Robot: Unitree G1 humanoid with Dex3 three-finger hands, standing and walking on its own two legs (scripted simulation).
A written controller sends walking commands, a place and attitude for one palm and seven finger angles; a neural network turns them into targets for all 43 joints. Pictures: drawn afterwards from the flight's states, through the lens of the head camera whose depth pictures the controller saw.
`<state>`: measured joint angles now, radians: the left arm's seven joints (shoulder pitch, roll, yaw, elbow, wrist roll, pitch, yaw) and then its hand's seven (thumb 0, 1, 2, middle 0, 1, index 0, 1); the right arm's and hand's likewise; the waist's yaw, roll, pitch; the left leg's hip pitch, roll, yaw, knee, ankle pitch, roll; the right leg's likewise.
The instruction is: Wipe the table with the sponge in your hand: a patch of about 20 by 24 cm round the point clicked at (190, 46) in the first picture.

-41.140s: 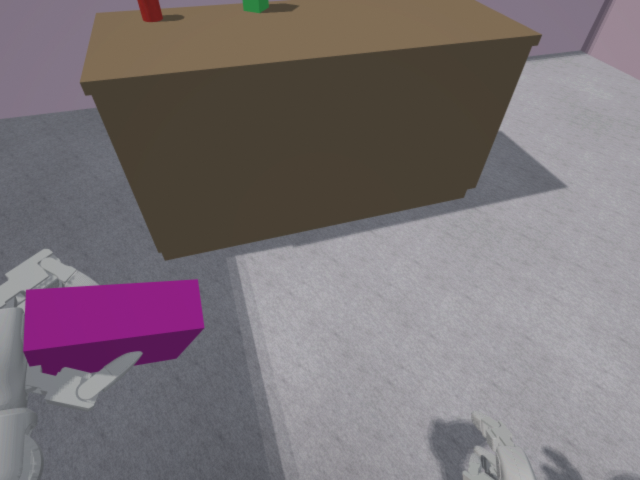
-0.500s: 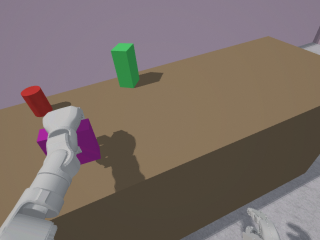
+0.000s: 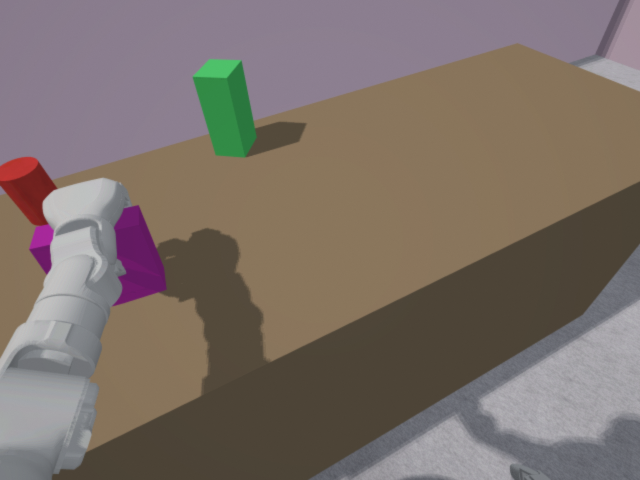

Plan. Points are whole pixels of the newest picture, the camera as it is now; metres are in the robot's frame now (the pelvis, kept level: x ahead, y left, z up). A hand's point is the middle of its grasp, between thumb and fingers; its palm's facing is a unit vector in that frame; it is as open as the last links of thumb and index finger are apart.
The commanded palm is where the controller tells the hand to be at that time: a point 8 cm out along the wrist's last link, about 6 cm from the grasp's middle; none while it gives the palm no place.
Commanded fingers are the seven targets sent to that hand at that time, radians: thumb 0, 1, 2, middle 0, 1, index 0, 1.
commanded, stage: wipe forward along the middle lane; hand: left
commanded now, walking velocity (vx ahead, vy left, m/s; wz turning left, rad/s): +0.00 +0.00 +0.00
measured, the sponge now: (112, 272) +0.38 +0.32 +0.06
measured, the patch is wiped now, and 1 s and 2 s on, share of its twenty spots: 1.00 1.00 1.00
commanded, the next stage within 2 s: slide back across to the first lane in 0.26 s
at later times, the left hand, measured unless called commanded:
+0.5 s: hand (99, 213) +0.44 +0.34 +0.12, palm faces -0.07 +0.00 -1.00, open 9.1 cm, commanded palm +0.41 +0.34 +0.16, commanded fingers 0.00 0.10 1.30 -1.20 -1.60 -1.20 -1.60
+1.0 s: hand (50, 231) +0.40 +0.39 +0.12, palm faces -0.08 -0.02 -1.00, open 9.1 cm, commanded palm +0.38 +0.39 +0.17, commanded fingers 0.00 0.10 1.30 -1.20 -1.60 -1.20 -1.60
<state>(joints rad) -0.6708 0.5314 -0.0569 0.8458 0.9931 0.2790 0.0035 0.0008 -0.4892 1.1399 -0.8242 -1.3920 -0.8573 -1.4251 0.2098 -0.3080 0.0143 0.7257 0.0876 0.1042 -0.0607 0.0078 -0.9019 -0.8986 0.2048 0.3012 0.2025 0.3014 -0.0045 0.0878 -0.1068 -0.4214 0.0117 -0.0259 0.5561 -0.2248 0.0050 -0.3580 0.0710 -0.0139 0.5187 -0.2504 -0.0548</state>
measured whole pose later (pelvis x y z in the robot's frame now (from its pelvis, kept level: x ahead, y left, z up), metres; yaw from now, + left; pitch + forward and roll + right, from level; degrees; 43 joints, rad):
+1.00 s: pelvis +0.04 +0.04 +0.01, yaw +1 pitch +6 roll -2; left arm -0.59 0.59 -0.02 0.70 1.00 0.28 -0.06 -0.01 -0.47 1.14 -0.79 -1.42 -0.82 -1.47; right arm 0.14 -0.29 0.03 0.66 0.08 0.12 -0.04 0.01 -0.90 -0.90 0.21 0.30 0.20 0.30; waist 0.03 0.07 -0.09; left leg -0.36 -0.04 -0.03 0.52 -0.26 0.05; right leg -0.26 0.02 -0.01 0.43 -0.27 -0.01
